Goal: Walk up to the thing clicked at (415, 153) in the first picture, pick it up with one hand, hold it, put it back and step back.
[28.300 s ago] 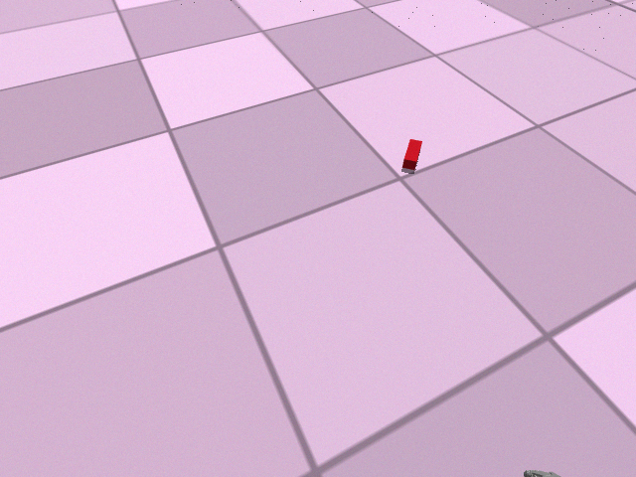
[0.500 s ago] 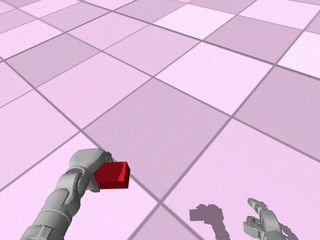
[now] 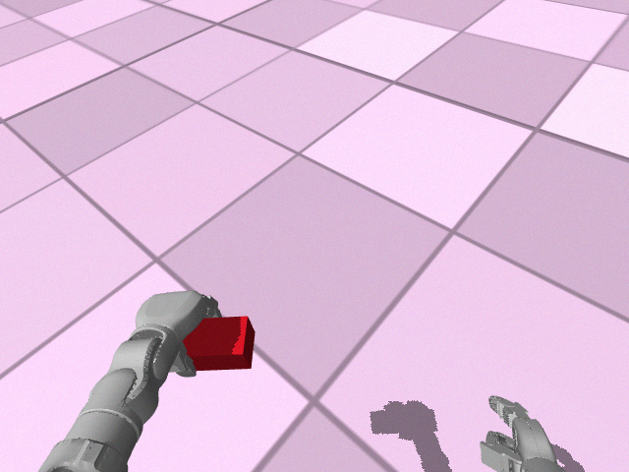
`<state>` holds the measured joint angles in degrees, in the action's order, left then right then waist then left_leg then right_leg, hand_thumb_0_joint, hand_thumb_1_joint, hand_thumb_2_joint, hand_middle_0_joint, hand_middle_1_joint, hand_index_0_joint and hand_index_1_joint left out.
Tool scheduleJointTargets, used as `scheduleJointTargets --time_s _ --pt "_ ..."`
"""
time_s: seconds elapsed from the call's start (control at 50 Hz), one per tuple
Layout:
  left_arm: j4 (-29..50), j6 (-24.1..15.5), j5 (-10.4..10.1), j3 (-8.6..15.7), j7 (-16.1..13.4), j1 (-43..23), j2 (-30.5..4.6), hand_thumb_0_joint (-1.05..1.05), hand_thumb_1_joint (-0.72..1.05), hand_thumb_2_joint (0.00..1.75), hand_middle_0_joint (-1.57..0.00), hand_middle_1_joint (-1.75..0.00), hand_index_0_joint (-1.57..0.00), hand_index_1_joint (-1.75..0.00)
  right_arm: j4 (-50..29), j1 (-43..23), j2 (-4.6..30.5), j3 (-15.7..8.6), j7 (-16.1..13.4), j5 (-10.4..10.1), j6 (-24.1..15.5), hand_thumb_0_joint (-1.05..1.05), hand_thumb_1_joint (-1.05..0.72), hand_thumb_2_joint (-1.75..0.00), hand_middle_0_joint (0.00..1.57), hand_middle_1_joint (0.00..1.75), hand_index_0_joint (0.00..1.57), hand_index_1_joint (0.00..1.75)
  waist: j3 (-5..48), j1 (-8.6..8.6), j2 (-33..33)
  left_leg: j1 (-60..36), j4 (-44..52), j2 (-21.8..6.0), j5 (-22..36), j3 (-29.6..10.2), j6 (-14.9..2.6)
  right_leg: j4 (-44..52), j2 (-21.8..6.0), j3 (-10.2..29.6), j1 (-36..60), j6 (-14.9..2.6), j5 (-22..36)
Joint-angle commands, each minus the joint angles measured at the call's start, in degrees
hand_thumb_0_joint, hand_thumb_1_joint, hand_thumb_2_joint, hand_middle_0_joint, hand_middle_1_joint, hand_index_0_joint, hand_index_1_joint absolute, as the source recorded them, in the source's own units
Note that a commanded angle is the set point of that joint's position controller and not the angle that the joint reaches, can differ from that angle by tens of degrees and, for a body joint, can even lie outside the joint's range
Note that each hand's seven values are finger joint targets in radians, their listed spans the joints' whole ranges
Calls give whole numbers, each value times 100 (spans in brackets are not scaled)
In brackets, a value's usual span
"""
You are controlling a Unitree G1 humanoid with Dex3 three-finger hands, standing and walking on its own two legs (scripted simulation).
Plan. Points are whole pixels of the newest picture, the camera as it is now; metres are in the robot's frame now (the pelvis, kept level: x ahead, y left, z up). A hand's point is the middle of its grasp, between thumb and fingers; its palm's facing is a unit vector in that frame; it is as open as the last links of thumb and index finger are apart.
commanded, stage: crouch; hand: left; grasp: from above
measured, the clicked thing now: (197, 344) +0.30 +0.21 -0.06
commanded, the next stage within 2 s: lower in 1.90 s
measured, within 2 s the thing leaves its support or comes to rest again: neither
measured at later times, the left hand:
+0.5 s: hand (211, 368) +0.31 +0.23 -0.20, palm faces -0.42 +0.06 -0.90, open 8.7 cm
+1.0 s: hand (237, 386) +0.36 +0.24 -0.44, palm faces -0.47 +0.00 -0.88, open 8.8 cm
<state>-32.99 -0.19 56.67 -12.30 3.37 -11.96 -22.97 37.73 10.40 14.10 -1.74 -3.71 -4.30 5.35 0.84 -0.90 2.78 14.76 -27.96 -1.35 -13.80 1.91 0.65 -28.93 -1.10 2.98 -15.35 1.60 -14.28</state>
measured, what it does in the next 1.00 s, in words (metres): lowers itself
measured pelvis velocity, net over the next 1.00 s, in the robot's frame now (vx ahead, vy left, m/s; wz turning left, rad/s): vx -0.07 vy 0.01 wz -0.01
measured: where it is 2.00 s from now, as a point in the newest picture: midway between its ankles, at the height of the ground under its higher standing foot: outside the picture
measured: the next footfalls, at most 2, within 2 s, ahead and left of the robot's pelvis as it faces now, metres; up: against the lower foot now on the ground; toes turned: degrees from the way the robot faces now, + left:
none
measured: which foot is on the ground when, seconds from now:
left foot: down 0.00-1.00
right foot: down 0.00-1.00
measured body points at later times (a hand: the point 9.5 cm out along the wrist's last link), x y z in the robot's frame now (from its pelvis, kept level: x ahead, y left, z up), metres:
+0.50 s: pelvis -0.04 +0.00 -0.10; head +0.07 +0.01 +0.34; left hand +0.33 +0.23 -0.15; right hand +0.07 -0.28 -0.22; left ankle +0.01 +0.13 -0.74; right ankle +0.01 -0.14 -0.74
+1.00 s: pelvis -0.07 +0.01 -0.29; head +0.14 +0.04 +0.11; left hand +0.38 +0.24 -0.39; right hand -0.02 -0.26 -0.41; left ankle +0.01 +0.13 -0.74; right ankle +0.01 -0.14 -0.74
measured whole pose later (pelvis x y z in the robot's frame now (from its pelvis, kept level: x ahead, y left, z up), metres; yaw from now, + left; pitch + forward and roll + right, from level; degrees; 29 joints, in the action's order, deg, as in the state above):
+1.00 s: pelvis -0.07 +0.01 -0.29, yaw -1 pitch +37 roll -5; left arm -73.0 -7.0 69.3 -1.0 -19.8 -45.4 -29.6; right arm 42.7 11.4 12.6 -1.6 1.2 3.8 -2.1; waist 11.1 10.1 2.4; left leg 109.7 -109.0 -0.6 -36.4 -4.0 -0.1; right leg -106.2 0.0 0.2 -106.4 3.1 -36.9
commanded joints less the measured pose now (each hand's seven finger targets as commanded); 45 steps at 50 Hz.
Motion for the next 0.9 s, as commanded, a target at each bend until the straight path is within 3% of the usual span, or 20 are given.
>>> scheduleJointTargets --time_s 0.0,0.08,0.1,0.14,0.18,0.3,0.36,0.4,0.5,0.54,0.58,0.66,0.7,0.76,0.82,0.84,0.88 --pt "886 -68 13 492 -223 -1537 -1008 0 79 52 -112 -49 -115 -46 -867 -557 707 -203 -26 13 -240 0 -90 -90 20 30 20 30 1076 32 -382 -598 290 214 1056 81 -148 476 245 -248 115 -171 869" --pt "427 -261 118 599 -441 -1586 -1035 0 80 51 -112 -49 -115 -46 -805 -459 705 -210 -26 54 -208 0 -89 -90 20 30 20 30 913 109 -502 -299 149 217 890 51 -145 377 243 -268 -139 -167 706" --pt "408 -332 172 485 -531 -1710 -919 0 80 51 -112 -49 -116 -46 -798 -445 687 -203 -14 69 -207 0 -90 -90 20 30 20 30 907 176 -544 -230 62 234 824 52 -154 320 222 -250 -270 -160 670" --pt "92 -455 290 615 -784 -1821 -1007 0 80 49 -111 -49 -115 -45 -711 -350 710 -237 -1 112 -192 0 -90 -90 20 30 20 30 993 230 -474 20 -209 248 750 65 -146 92 210 -250 -529 -164 635" --pt "-111 -556 390 580 -1070 -2171 -967 0 79 47 -109 -50 -114 -45 -615 -275 739 -285 23 169 -179 0 -90 -90 20 30 20 30 1211 306 -381 268 -595 252 804 54 -106 -286 216 -262 -864 -170 695" --pt "-1117 -563 984 566 -2041 -2993 -886 0 80 50 -109 -53 -115 -48 -374 170 844 -464 198 374 -191 0 -90 -90 20 30 20 30 2139 451 -67 1688 -2268 181 532 -26 -43 -1864 250 -289 -2460 -240 457" --pt "-1749 -474 1085 476 -2303 -3491 -728 0 83 47 -110 -55 -117 -49 -306 349 915 -533 249 422 -238 0 -90 -90 20 30 20 30 2401 619 -86 2497 -2881 150 187 -79 -54 -2462 269 -336 -3239 -252 157" --pt "-2070 -402 1136 604 -2426 -3652 -950 0 81 52 -110 -56 -116 -51 -217 463 967 -566 243 450 -299 0 -90 -90 20 30 20 30 2749 591 -21 2910 -3273 160 31 -96 -74 -2819 264 -382 -3610 -254 -2" --pt "-2567 -302 1107 789 -2609 -4125 -1165 0 78 55 -109 -55 -114 -50 -94 625 992 -576 193 557 -482 0 -90 -90 20 30 20 30 3340 675 63 4215 -4152 181 -590 -162 -113 -3734 235 -412 -4460 -284 -469" --pt "-2523 -299 1104 962 -2656 -4420 -1475 0 76 57 -108 -55 -112 -51 -104 672 1026 -574 153 584 -528 0 -90 -90 20 30 20 30 3653 703 160 4557 -4430 179 -962 -217 -102 -4083 232 -424 -4808 -316 -792" --pt "-2554 -272 1076 894 -2645 -4593 -1315 0 76 55 -107 -55 -111 -50 -23 683 1026 -583 140 632 -590 0 -90 -90 20 30 20 30 3911 785 407 4681 -4753 135 -977 -297 -84 -4474 212 -463 -5335 -319 -796" --pt "-2555 -280 1065 1087 -2624 -4857 -1620 0 72 55 -103 -56 -108 -51 4 734 1060 -589 133 675 -663 0 -90 -90 20 30 20 30 4316 812 522 5159 -5178 137 -1274 -379 -77 -5040 226 -553 -5851 -359 -1091" --pt "-2907 -281 1019 983 -2563 -4864 -1376 0 71 52 -102 -54 -107 -49 80 825 1061 -569 156 709 -696 0 -90 -90 20 30 20 30 4158 1006 381 5582 -5445 126 -1408 -416 -104 -5297 227 -591 -6217 -355 -1185" --pt "-3162 -312 1027 1176 -2536 -4823 -1716 0 72 53 -102 -55 -107 -50 89 855 1102 -546 204 718 -742 0 -90 -90 20 30 20 30 4245 945 299 6009 -5791 158 -1654 -444 -135 -5623 231 -637 -6579 -367 -1452" --pt "-3352 -434 1038 1098 -2495 -4989 -1670 0 75 53 -103 -58 -109 -51 99 846 1086 -489 282 745 -795 0 -89 -90 20 30 20 30 4000 1128 220 6635 -6124 189 -2160 -478 -184 -5867 231 -660 -7073 -365 -1908" --pt "-3201 -499 1072 1213 -2514 -5144 -1906 0 76 52 -102 -57 -109 -50 106 846 1094 -480 304 745 -817 0 -89 -90 20 30 20 30 4089 1082 255 6734 -6235 197 -2241 -491 -193 -5969 231 -658 -7171 -365 -2006" --pt "-3168 -585 1116 1269 -2527 -5205 -1964 0 76 51 -102 -56 -109 -49 131 884 1120 -437 364 773 -853 0 -89 -90 20 30 20 30 4317 1112 446 6734 -6468 200 -2026 -501 -179 -6248 213 -684 -7395 -374 -1783"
